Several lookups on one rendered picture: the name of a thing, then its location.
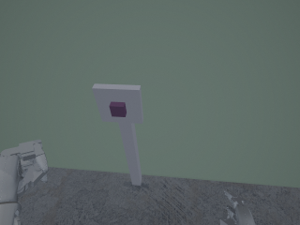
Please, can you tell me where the robot left forearm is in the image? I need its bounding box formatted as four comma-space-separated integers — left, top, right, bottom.
0, 202, 22, 225

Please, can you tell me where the button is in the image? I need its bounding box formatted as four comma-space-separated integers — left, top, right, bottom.
109, 101, 127, 117

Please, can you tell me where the right robot hand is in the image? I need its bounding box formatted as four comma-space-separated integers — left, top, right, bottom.
219, 189, 256, 225

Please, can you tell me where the left robot hand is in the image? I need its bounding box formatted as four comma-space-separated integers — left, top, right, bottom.
0, 140, 49, 203

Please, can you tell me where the panel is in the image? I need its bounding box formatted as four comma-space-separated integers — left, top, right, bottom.
92, 83, 143, 186

